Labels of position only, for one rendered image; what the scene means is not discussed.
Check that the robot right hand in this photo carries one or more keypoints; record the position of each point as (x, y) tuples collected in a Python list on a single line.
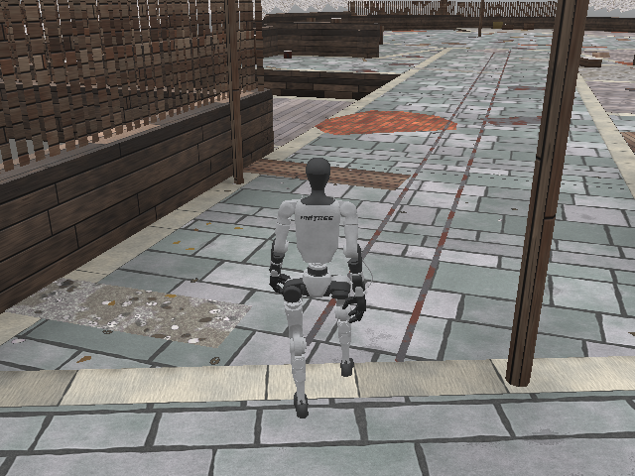
[(359, 310)]

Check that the left robot shin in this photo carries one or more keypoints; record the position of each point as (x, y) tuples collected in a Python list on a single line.
[(299, 372)]

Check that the robot right forearm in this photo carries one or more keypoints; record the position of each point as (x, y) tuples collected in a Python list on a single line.
[(356, 274)]

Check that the robot left forearm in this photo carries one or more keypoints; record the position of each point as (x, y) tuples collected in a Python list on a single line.
[(276, 262)]

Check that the robot left hand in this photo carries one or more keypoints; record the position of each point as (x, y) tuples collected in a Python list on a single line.
[(275, 280)]

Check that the left robot upper arm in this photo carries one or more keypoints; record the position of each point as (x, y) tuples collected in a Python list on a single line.
[(286, 210)]

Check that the right robot upper arm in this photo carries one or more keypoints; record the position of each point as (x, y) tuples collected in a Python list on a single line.
[(349, 211)]

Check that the left robot foot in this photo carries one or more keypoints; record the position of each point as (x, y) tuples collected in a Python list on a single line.
[(302, 409)]

